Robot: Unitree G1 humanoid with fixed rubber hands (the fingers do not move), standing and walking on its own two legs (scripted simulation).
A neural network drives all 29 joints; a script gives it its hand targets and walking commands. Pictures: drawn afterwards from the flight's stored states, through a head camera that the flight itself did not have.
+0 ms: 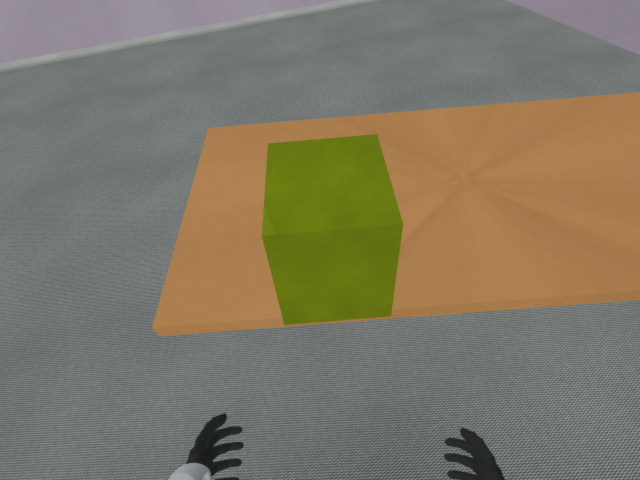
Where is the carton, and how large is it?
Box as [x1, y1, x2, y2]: [262, 134, 402, 324]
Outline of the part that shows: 376,134 268,143 262,238 284,324 390,315 402,229 402,221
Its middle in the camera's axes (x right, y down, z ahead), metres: +0.02 -0.01 +0.70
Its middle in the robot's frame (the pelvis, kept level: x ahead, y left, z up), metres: +0.54 +0.01 -0.03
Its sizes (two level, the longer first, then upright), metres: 0.230 0.197 0.239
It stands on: a table, 0.63 m high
